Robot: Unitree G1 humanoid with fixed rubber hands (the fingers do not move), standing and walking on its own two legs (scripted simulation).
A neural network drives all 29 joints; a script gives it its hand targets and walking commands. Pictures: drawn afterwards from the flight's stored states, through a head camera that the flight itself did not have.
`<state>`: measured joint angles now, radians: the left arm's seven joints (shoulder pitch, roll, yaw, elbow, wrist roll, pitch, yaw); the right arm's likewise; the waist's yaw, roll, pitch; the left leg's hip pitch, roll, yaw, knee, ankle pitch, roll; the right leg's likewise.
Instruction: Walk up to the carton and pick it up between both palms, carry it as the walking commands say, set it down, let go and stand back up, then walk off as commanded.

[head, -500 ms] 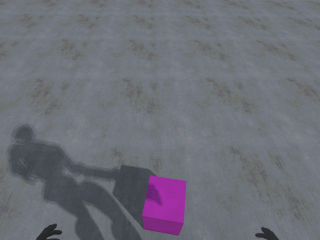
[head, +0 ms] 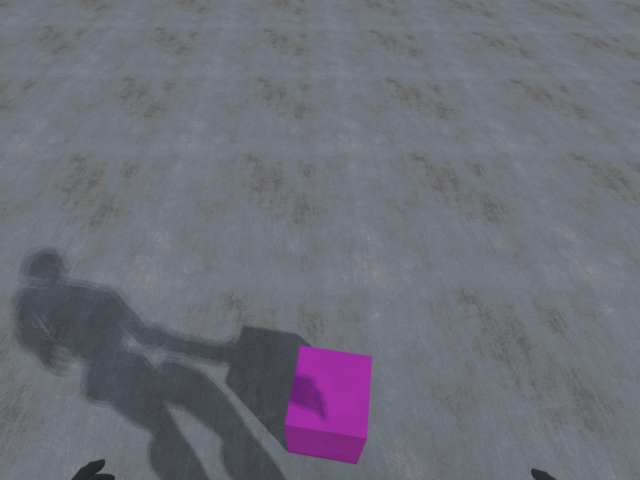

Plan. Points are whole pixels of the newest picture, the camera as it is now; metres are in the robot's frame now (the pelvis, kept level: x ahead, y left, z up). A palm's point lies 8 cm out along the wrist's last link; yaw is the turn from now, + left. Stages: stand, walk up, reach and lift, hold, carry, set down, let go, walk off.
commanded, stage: stand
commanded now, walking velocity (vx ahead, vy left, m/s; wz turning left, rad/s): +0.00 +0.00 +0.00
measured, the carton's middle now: (328, 405) +0.44 -0.03 -0.66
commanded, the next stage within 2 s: walk off in 0.38 s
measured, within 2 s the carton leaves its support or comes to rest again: neither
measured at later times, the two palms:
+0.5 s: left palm out of the picture +0.09 +0.32 -0.10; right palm out of the picture +0.09 -0.31 -0.10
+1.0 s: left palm out of the picture +0.09 +0.24 -0.13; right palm out of the picture -0.01 -0.33 -0.15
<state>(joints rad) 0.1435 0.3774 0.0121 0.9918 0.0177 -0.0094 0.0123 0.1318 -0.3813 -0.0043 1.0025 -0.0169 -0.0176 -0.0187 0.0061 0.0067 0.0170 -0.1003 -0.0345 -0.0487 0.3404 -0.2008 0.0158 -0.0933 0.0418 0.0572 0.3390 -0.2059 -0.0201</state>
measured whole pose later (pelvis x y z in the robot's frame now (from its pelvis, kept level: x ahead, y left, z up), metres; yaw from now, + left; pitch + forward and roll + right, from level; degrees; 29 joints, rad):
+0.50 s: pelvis +0.00 +0.00 +0.00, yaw +0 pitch -2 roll +0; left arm 0.12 0.39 0.00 1.03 0.01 -0.01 0.01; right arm 0.11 -0.39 0.00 1.04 -0.01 -0.02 -0.01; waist 0.01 0.00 0.03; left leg -0.09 -0.04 -0.04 0.32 -0.19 0.02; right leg -0.09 0.03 0.06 0.32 -0.19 -0.01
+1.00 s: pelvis -0.02 -0.03 -0.02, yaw -11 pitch -1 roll +1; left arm 0.21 0.29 0.03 0.96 0.03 0.04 0.00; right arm 0.17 -0.33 -0.03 0.99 -0.03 0.05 -0.03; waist -0.01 0.04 0.07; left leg -0.24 0.08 0.10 0.62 -0.34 -0.02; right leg -0.25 -0.02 -0.03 0.60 -0.31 0.02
